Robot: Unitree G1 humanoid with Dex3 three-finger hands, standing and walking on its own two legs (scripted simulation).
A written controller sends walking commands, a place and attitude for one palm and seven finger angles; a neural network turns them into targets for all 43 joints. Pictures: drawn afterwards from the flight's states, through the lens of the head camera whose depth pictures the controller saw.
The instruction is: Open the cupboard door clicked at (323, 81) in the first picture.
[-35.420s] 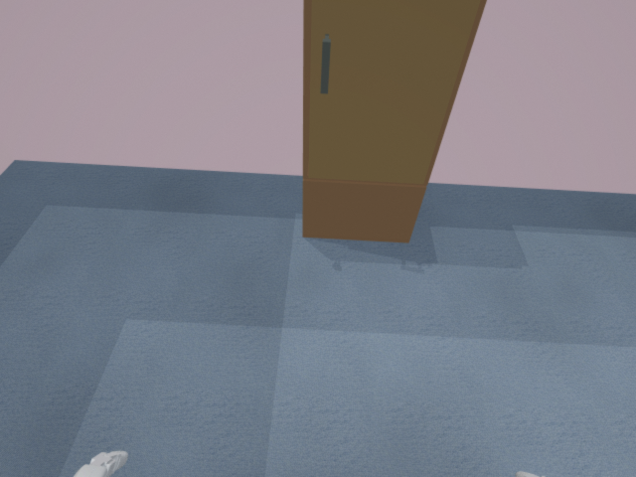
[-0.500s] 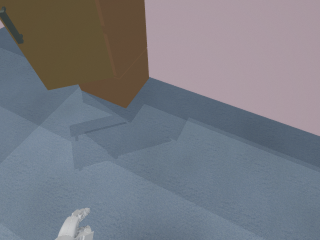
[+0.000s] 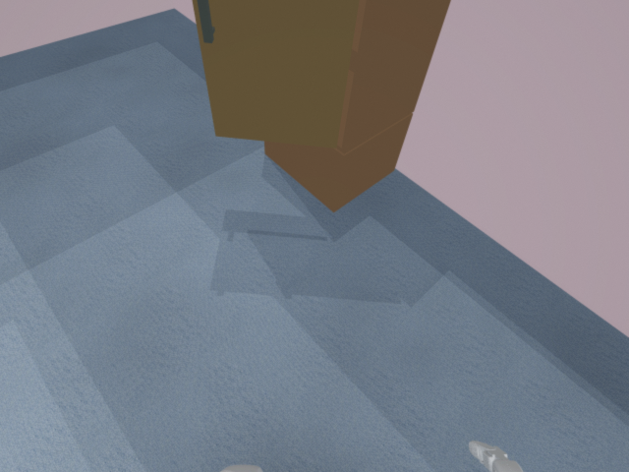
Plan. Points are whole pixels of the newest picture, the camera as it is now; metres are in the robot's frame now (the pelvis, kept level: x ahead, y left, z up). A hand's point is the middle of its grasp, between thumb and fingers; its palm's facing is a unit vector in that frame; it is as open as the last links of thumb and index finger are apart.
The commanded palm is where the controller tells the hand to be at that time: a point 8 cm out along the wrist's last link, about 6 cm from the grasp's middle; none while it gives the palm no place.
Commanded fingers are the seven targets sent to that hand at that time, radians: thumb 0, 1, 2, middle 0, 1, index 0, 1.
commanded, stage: take the last steps up to it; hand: left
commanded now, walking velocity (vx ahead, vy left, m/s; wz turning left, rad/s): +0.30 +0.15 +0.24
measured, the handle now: (206, 8) +1.08 +0.38 +0.02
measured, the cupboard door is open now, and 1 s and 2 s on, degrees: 43 43 43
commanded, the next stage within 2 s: come to a stop and stand still in 1.52 s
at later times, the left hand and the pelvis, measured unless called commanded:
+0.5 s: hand (198, 419) +0.19 +0.18 -0.14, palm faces +0.06 -0.98 -0.21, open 7.4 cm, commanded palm none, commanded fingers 0.00 0.90 0.90 -0.20 -0.30 -0.20 -0.30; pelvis +0.09 -0.01 +0.01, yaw +5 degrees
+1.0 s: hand (157, 456) +0.14 +0.23 -0.17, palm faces +0.25 -0.96 -0.13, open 7.3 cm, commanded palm none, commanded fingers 0.00 0.90 0.90 -0.20 -0.30 -0.20 -0.30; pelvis +0.26 +0.10 +0.00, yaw +8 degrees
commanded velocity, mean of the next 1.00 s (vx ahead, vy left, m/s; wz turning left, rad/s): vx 0.30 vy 0.09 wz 0.06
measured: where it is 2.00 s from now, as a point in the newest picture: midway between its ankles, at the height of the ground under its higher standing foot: (276, 348)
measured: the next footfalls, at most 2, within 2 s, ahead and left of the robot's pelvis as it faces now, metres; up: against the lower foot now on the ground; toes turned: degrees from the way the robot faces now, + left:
right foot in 0.44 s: +0.16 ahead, -0.10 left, +0.00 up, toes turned -3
left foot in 0.92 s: +0.34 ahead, +0.20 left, +0.00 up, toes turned +16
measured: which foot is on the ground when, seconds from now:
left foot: down 0.00-0.46, up 0.48-0.90, down 0.92-1.00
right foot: up 0.00-0.42, down 0.44-0.94, up 0.96-1.00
